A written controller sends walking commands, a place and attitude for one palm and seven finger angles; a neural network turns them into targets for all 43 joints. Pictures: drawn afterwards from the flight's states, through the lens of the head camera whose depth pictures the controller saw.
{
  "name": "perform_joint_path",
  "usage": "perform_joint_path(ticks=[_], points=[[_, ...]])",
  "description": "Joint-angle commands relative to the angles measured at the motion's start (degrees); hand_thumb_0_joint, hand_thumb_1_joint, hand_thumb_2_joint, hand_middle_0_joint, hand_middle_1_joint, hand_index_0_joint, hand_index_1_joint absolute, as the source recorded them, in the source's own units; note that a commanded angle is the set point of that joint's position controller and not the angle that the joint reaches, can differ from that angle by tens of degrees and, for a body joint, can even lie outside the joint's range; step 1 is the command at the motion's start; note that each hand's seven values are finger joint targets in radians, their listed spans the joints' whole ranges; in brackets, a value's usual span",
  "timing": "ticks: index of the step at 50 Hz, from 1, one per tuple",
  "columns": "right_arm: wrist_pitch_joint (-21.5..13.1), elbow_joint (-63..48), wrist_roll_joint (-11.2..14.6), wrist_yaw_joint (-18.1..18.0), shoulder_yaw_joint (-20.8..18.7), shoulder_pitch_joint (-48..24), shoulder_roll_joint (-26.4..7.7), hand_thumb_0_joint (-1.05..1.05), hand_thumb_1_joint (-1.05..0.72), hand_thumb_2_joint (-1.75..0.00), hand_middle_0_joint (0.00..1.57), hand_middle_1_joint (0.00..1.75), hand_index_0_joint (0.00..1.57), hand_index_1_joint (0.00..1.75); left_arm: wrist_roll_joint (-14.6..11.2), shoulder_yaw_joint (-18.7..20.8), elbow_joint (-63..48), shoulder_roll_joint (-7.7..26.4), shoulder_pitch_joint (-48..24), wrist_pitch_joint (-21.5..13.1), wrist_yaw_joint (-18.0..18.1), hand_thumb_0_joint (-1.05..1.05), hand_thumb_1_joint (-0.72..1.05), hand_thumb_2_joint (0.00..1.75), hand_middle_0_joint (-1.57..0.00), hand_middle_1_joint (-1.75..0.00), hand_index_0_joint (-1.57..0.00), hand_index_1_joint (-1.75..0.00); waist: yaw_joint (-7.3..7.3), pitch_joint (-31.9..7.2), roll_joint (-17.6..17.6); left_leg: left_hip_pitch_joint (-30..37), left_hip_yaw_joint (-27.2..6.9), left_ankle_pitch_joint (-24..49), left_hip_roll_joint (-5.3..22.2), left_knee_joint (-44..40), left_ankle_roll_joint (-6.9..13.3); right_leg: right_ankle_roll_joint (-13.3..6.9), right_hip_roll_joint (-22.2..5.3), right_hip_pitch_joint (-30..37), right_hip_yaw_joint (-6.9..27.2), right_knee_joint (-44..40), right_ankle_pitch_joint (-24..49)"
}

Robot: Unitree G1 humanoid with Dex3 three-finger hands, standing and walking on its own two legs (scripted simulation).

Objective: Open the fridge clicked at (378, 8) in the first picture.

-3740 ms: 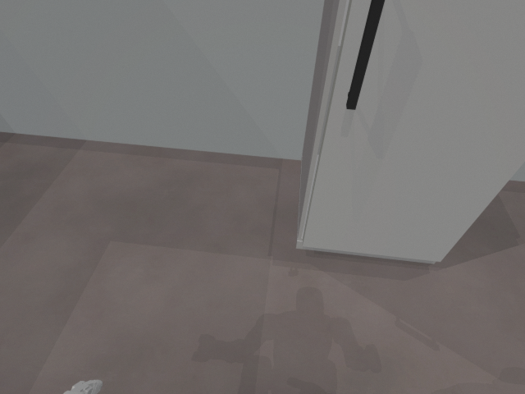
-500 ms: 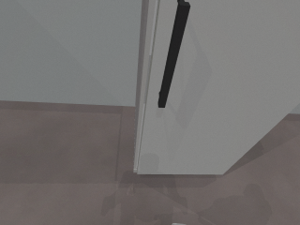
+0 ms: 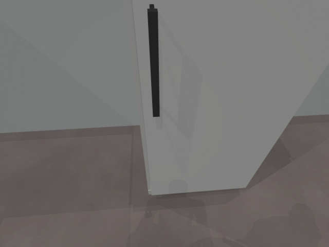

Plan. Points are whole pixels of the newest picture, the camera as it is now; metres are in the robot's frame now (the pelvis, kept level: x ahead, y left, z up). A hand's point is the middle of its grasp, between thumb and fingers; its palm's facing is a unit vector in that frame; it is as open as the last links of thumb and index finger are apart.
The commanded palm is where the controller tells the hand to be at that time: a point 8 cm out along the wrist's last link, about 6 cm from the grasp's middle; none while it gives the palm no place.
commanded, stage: come to a stop and stand still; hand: left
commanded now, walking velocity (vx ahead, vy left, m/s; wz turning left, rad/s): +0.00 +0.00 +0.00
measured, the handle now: (154, 69) +0.52 +0.05 +0.19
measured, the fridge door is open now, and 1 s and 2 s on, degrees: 0 0 0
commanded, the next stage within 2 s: look again from close up in 0.36 s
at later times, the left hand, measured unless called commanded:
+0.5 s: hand out of the picture -0.04 +0.12 -0.18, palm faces +0.05 -0.99 -0.12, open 7.4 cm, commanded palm none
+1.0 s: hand out of the picture +0.04 +0.21 -0.18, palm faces +0.00 -0.97 -0.24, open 7.4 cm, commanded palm none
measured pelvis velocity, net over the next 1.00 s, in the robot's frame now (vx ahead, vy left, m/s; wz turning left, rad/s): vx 0.02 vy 0.02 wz -0.02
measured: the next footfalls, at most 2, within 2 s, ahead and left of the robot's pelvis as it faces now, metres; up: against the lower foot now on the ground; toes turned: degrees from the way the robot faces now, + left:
none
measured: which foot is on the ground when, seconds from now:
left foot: down 0.00-1.00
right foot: down 0.00-1.00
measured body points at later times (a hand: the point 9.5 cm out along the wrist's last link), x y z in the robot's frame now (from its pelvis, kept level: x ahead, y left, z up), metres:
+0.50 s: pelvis +0.00 -0.02 +0.00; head +0.02 -0.02 +0.44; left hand -0.04 +0.17 -0.17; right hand -0.01 -0.23 -0.17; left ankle +0.03 +0.11 -0.74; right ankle -0.02 -0.12 -0.74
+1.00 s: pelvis +0.02 +0.02 +0.00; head +0.02 +0.01 +0.45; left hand +0.04 +0.26 -0.16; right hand +0.04 -0.22 -0.16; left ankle +0.03 +0.11 -0.74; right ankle -0.02 -0.12 -0.74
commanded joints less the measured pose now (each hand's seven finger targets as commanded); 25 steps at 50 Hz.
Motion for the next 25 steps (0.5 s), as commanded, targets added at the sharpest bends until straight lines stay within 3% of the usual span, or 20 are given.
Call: perform_joint_path(ticks=[1, 6, 20, 21, 22, 23, 24, 25], points=[[-1.1, -0.8, -0.3, -0.4, -0.4, 3.4, -3.0, 0.0, -0.9, -0.9, 0.2, 0.3, 0.2, 0.3, -0.2, 0.3, -1.3, 5.0, 3.8, -0.8, 0.4, 0.0, 0.9, 0.9, -0.2, -0.3, -0.2, -0.3, 0.72, 7.2, -3.9, 0.6, -4.5, -1.6, 3.7, -3.6, -0.6, -2.2, -5.9, -10.9, 6.5, -10.0, -6.9], [-1.0, -0.5, -0.4, -0.5, -0.3, 3.9, -2.1, 0.0, -0.9, -0.9, 0.2, 0.3, 0.2, 0.3, -0.2, 0.3, -1.4, 4.2, 6.2, -1.0, 0.5, 0.0, 0.9, 0.9, -0.2, -0.3, -0.2, -0.3, 1.17, 6.7, -3.2, 0.1, -4.1, -1.1, 3.6, -2.4, -0.8, -2.5, -5.8, -10.6, 7.1, -10.6, -7.2], [-1.6, -0.9, -0.1, -1.1, -0.3, 3.1, -1.8, 0.0, -0.9, -0.9, 0.2, 0.3, 0.2, 0.3, 0.0, 0.2, -0.3, 1.9, 8.9, -1.6, 0.6, 0.0, 0.9, 0.9, -0.2, -0.3, -0.2, -0.3, 1.33, 4.8, -0.4, 2.0, -4.5, 2.3, 4.8, -2.6, -0.7, -2.2, -4.6, -8.5, 5.8, -8.8, 1.0], [-2.9, -6.0, 0.0, -0.3, 0.1, -4.7, -4.3, 0.0, -0.9, -0.9, 0.2, 0.3, 0.2, 0.3, 1.3, 0.1, 0.4, 4.7, 12.8, -3.5, 2.4, 0.0, 0.9, 0.9, -0.2, -0.3, -0.2, -0.3, 4.3, 5.6, -1.4, -4.7, -3.2, 2.4, 4.4, 11.7, -2.2, 0.1, -8.6, -7.1, 10.8, -7.3, 31.9], [-2.2, -8.1, -0.1, 0.0, 0.0, -0.3, -1.1, 0.0, -0.9, -0.9, 0.2, 0.3, 0.2, 0.3, 1.1, 0.5, -2.4, 6.6, 10.0, -4.0, 2.1, 0.0, 0.9, 0.9, -0.2, -0.3, -0.2, -0.3, -0.21, 0.9, -1.5, -5.2, -4.2, -8.8, 2.2, 11.3, -1.1, -2.9, -10.8, -4.6, 10.8, -5.9, 26.3], [-2.3, -7.9, -0.5, 0.4, 0.4, 0.6, -1.1, 0.0, -0.9, -0.9, 0.2, 0.3, 0.2, 0.3, 1.0, 0.7, -3.2, 7.2, 7.8, -4.7, 1.7, 0.0, 0.9, 0.9, -0.2, -0.3, -0.2, -0.3, 0.17, -3.0, 0.4, -2.7, -4.0, -7.2, 1.9, 10.0, -1.2, -5.3, -11.3, -3.5, 10.1, -4.5, 25.3], [-2.5, -8.2, -0.4, 0.3, 0.3, 2.1, -1.6, 0.0, -0.9, -0.9, 0.2, 0.3, 0.2, 0.3, 0.8, 0.6, -3.9, 6.8, 7.0, -4.9, 1.4, 0.0, 0.9, 0.9, -0.2, -0.3, -0.2, -0.3, -0.53, -4.7, 0.2, -0.4, -4.3, -4.3, 1.7, 7.4, -0.9, -5.7, -9.1, -3.6, 8.9, -2.7, 19.2], [-3.0, -8.2, -0.3, 0.1, 0.4, 3.1, -2.7, 0.0, -0.9, -0.9, 0.2, 0.3, 0.2, 0.3, 0.6, 0.6, -4.0, 5.6, 6.7, -4.7, 1.3, 0.0, 0.9, 0.9, -0.2, -0.3, -0.2, -0.3, -0.72, -3.7, -0.4, 0.1, -5.5, 0.3, 2.5, 5.3, -0.3, -5.0, -6.8, -5.0, 7.3, -1.3, 15.2]])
